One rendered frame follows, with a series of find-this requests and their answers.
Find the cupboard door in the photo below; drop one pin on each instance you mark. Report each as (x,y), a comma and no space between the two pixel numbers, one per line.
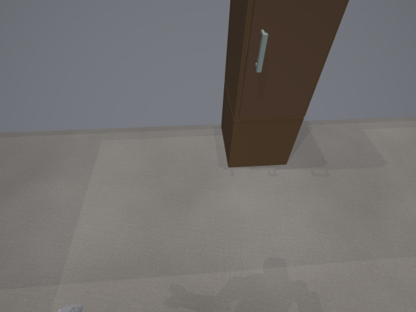
(299,35)

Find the handle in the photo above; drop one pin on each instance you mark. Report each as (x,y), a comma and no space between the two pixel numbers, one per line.
(262,48)

